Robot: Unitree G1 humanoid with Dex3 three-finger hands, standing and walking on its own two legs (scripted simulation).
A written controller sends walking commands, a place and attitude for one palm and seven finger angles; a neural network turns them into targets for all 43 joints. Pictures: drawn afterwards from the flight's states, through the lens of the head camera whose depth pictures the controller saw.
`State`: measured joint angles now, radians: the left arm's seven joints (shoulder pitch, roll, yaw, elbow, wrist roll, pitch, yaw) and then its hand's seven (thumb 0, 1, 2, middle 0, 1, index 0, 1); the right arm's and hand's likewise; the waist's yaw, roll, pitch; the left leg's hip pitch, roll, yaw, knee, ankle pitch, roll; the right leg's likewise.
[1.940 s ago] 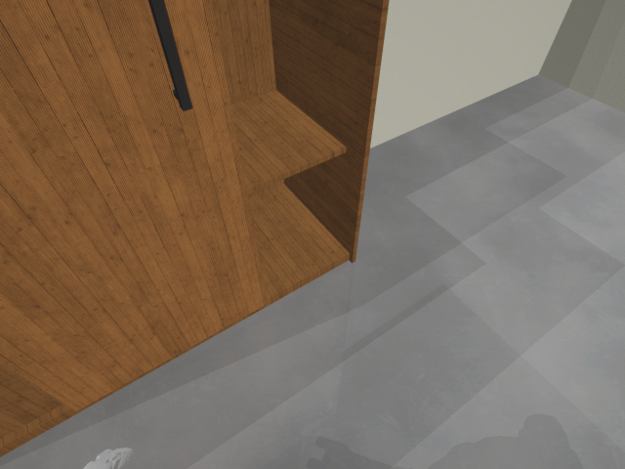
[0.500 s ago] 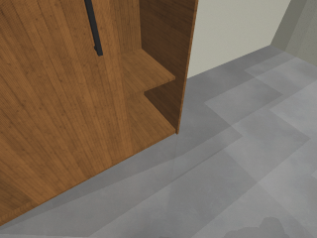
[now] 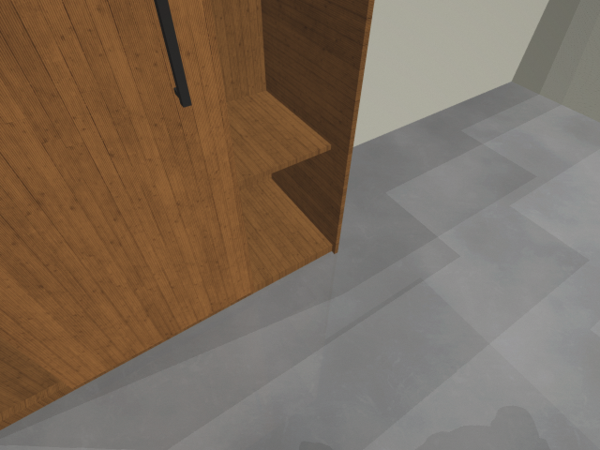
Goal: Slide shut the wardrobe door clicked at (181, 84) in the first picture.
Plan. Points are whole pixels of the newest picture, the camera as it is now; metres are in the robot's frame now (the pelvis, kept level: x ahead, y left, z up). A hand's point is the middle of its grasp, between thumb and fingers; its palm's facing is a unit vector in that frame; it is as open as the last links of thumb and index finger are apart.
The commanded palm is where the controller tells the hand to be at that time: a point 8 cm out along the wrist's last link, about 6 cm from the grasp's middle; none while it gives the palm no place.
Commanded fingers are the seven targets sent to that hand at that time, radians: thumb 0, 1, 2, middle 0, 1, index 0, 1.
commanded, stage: walk to a spot facing it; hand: left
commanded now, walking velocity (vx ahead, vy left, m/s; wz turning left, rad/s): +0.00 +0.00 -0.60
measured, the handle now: (160, 9) +0.70 +0.28 +0.27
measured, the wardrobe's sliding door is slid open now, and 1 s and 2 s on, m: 0.39 0.39 0.39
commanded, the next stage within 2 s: none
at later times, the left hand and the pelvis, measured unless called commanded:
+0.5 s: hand out of the picture +0.05 +0.14 -0.16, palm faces -0.19 -0.95 -0.26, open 7.4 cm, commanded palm none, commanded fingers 0.00 0.90 0.90 -0.20 -0.30 -0.20 -0.30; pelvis -0.02 -0.04 -0.01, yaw -15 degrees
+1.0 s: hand out of the picture +0.14 +0.21 -0.18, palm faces -0.44 -0.87 -0.22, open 7.4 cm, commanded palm none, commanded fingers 0.00 0.90 0.90 -0.20 -0.30 -0.20 -0.30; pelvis -0.03 +0.05 -0.01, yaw -32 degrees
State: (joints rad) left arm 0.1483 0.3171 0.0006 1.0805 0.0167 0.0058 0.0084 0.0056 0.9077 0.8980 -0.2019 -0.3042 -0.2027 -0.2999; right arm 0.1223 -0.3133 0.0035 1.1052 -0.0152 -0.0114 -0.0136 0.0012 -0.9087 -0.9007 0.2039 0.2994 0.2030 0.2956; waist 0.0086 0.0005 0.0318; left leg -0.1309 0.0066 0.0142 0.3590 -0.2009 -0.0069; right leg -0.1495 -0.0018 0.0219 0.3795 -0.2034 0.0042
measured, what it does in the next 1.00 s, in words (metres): steps on the spot, turning right: left foot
